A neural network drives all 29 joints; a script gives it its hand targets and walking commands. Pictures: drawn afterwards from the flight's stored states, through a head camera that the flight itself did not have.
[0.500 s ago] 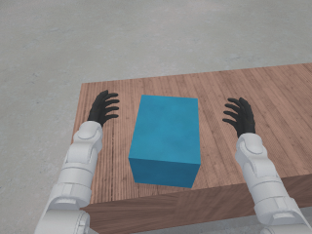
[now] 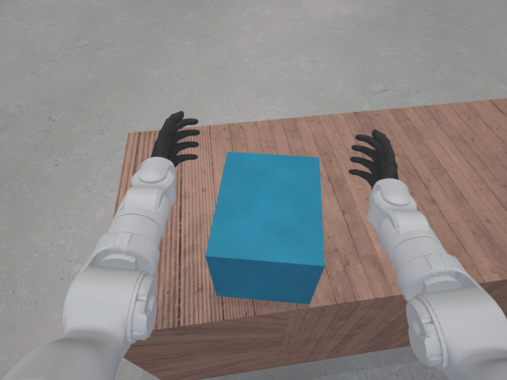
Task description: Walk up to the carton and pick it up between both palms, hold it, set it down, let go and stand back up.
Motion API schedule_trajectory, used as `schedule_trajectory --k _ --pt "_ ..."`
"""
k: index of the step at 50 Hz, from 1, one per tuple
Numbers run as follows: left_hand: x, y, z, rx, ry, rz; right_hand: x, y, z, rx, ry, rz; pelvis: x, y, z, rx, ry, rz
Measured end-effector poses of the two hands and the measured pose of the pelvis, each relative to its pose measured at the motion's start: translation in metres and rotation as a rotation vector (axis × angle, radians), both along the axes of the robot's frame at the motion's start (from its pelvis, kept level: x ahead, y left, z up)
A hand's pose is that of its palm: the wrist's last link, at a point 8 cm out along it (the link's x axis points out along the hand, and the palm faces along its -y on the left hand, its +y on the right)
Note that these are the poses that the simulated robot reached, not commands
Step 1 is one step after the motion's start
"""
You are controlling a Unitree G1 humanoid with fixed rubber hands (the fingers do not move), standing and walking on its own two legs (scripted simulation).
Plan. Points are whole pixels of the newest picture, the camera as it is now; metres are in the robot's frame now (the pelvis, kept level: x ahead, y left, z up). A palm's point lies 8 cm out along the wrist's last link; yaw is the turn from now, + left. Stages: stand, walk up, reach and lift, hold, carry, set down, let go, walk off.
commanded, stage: reach and lift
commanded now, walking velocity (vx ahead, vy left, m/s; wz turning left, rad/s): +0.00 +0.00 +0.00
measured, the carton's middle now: (267, 226) +0.41 -0.03 -0.06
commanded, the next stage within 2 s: none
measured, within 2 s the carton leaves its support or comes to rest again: neither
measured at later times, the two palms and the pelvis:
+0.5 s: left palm (182, 208) +0.42 +0.13 +0.00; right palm (364, 224) +0.37 -0.20 -0.02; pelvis -0.03 +0.00 -0.04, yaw +1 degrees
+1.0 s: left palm (193, 210) +0.42 +0.11 +0.00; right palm (344, 222) +0.38 -0.16 -0.01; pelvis -0.05 +0.00 -0.05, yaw +1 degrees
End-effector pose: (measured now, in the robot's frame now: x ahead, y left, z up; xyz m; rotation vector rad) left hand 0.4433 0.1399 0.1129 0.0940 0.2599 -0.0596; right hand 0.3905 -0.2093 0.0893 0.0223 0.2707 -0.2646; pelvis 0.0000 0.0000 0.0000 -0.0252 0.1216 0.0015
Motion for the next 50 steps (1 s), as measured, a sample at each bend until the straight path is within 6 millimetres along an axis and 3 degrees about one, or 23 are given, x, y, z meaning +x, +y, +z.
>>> schedule_trajectory --k 5,12,19,24,35,40,46,50 --pt "-0.007 -0.002 -0.028 -0.012 0.025 -0.007 -0.006 0.005 -0.02 -0.011 0.006 0.011 -0.001 0.0 -0.002 -0.003 0.029 0.005" --pt "-0.026 0.004 -0.082 -0.01 0.062 0.025 -0.021 0.01 -0.068 0.001 0.052 0.016 -0.008 0.0 -0.013 -0.009 0.127 0.019" --pt "-0.023 0.003 -0.105 -0.016 0.019 0.043 -0.022 0.012 -0.097 -0.003 0.048 0.017 -0.02 0.0 -0.031 -0.015 0.246 0.022" --pt "-0.02 -0.005 -0.111 -0.011 -0.013 0.02 -0.021 0.008 -0.105 -0.002 0.016 0.001 -0.028 0.0 -0.041 -0.017 0.297 0.018" --pt "-0.024 -0.025 -0.117 -0.031 -0.001 -0.001 -0.019 0.001 -0.102 0.002 -0.019 -0.015 -0.041 -0.002 -0.048 -0.001 0.32 0.001" --pt "-0.024 -0.028 -0.114 -0.042 -0.017 0.015 -0.014 0.013 -0.099 0.01 -0.03 0.012 -0.045 -0.004 -0.051 0.01 0.327 0.001" --pt "-0.023 -0.028 -0.113 -0.036 -0.02 0.011 -0.01 0.043 -0.102 0.039 -0.029 0.037 -0.047 -0.004 -0.052 0.005 0.329 0.011" --pt "-0.025 -0.028 -0.114 -0.046 -0.022 0.017 -0.013 0.044 -0.102 0.037 -0.041 -0.015 -0.047 -0.003 -0.048 -0.002 0.315 0.014"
